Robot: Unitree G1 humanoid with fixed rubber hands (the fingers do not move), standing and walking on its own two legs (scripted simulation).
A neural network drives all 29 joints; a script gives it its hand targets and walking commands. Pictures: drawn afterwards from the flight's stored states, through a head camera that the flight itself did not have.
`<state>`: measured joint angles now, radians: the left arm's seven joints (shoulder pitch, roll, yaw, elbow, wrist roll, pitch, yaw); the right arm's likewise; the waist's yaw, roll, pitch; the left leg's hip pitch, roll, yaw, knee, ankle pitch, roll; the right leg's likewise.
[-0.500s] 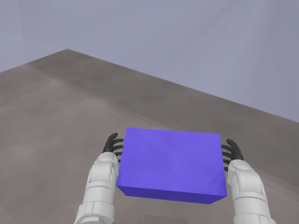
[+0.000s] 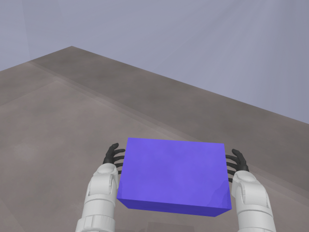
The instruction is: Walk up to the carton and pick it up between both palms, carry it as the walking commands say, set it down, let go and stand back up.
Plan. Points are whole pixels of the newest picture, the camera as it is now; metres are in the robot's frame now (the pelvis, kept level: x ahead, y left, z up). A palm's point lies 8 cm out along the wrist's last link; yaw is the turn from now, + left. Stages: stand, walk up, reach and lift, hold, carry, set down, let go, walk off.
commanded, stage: hold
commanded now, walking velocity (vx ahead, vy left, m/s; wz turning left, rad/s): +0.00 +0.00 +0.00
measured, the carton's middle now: (172, 178) +0.30 -0.03 -0.05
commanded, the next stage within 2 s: set down in 0.06 s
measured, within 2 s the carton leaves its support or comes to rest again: neither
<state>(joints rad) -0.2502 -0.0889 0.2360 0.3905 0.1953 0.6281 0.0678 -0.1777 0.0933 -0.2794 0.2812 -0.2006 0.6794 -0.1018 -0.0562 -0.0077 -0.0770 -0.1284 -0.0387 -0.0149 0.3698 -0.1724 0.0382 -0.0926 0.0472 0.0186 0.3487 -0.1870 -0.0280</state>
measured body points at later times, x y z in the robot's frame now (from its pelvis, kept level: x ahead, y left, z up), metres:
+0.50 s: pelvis -0.02 +0.02 -0.01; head -0.03 +0.03 +0.44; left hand +0.31 +0.17 -0.02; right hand +0.27 -0.21 -0.02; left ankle +0.02 +0.10 -0.75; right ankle +0.01 -0.10 -0.75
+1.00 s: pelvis -0.02 +0.01 -0.05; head +0.09 +0.01 +0.38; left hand +0.33 +0.17 -0.12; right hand +0.30 -0.20 -0.11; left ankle +0.02 +0.10 -0.75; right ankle +0.01 -0.10 -0.75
